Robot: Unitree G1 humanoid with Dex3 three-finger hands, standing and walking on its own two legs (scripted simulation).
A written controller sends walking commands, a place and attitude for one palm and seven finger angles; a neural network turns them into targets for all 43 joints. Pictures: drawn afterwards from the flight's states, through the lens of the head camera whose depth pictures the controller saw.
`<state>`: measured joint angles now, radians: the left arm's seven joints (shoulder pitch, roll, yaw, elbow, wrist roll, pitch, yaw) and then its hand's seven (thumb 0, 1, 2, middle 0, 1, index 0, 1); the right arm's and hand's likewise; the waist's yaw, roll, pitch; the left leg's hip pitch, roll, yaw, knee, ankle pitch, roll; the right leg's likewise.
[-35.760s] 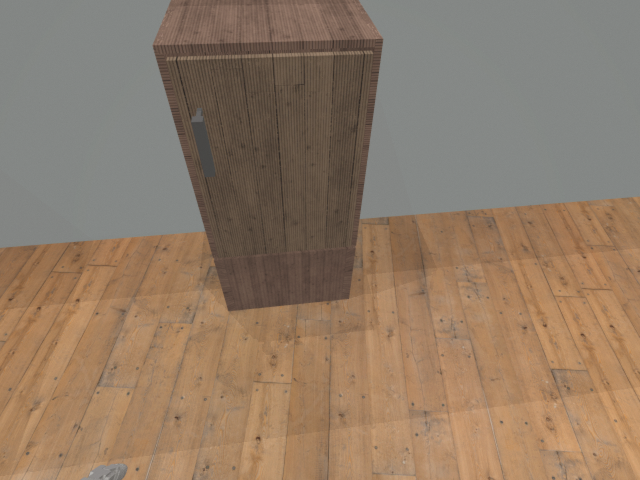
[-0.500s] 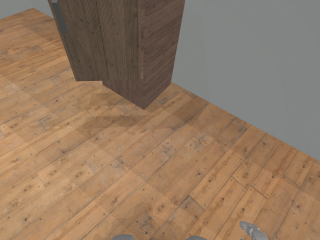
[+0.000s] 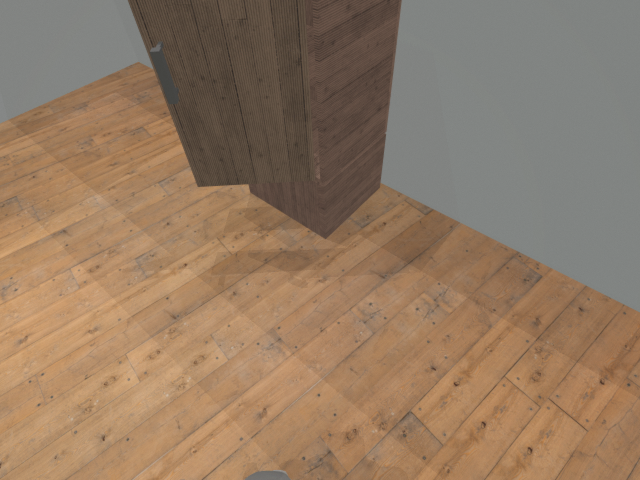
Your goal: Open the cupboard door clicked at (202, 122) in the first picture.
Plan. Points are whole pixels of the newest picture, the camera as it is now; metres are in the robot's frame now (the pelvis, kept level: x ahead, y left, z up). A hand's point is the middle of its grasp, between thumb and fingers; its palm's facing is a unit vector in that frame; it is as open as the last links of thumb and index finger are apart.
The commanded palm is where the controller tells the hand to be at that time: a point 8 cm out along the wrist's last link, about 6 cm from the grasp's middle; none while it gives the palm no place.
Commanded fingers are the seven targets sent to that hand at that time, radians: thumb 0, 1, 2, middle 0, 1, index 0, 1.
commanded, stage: take the last steps up to it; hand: left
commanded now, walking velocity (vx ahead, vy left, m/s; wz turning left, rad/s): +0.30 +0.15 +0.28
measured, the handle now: (167, 73) +1.04 +0.43 -0.01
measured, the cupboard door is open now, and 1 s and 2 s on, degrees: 42 42 42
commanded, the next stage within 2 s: come to a stop and stand still in 1.48 s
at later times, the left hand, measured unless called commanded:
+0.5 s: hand out of the picture -0.05 +0.26 -0.18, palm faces +0.23 -0.96 -0.16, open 7.4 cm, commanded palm none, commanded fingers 0.00 0.90 0.90 -0.20 -0.30 -0.20 -0.30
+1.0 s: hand (161, 325) +0.39 +0.31 -0.16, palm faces -0.04 -0.99 -0.17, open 7.4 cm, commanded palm none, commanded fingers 0.00 0.90 0.90 -0.20 -0.30 -0.20 -0.30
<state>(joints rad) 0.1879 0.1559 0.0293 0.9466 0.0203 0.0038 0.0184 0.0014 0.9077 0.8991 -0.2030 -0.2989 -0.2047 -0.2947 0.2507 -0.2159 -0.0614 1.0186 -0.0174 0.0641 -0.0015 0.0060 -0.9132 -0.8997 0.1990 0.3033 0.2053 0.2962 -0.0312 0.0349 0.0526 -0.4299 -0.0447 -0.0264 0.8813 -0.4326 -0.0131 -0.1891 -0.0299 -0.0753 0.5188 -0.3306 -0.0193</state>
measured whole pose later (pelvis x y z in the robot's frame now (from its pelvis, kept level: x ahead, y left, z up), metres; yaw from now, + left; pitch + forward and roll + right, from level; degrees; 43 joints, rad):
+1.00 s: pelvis +0.25 +0.14 +0.00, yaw +3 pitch +1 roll +0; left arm 0.04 0.18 0.04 0.97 0.02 0.00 -0.02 0.00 0.91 0.90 -0.20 -0.30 -0.20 -0.29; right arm 0.51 -0.11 0.00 1.16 -0.03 -0.06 -0.03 0.00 -0.91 -0.90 0.20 0.30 0.20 0.30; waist -0.09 0.00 0.07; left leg 0.04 -0.01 0.20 0.34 -0.39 0.04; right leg -0.44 -0.05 -0.10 0.66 -0.23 -0.05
